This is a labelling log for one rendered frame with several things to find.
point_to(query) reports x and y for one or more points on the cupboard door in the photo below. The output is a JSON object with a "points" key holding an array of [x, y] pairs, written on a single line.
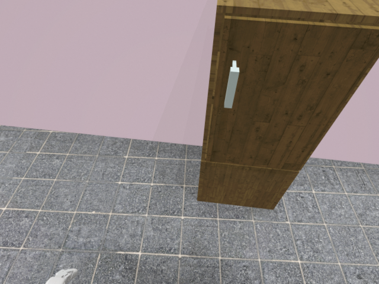
{"points": [[294, 77]]}

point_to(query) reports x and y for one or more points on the handle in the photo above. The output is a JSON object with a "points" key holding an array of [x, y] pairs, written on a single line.
{"points": [[231, 86]]}

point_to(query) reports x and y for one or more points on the robot left hand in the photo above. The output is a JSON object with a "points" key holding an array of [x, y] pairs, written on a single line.
{"points": [[63, 276]]}

